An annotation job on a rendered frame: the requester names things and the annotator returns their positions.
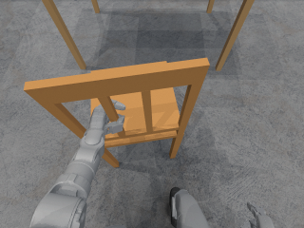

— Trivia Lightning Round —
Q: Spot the chair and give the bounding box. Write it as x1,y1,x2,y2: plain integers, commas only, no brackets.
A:
24,57,210,168

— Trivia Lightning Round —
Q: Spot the left robot hand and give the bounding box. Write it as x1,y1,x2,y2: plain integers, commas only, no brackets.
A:
88,99,126,135

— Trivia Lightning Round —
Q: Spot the robot right thigh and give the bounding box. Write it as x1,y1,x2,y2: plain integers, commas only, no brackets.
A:
171,193,210,228

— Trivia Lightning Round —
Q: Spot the left robot forearm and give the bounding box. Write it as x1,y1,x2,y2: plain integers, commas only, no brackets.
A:
29,127,105,228

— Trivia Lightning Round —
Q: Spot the right robot shin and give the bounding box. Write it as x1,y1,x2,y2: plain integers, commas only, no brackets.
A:
173,189,188,218

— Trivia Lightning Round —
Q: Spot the robot left upper arm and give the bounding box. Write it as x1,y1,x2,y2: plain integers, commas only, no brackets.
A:
30,193,87,228

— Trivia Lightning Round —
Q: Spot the right robot hand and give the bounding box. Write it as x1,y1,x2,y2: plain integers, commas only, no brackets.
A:
239,201,275,228

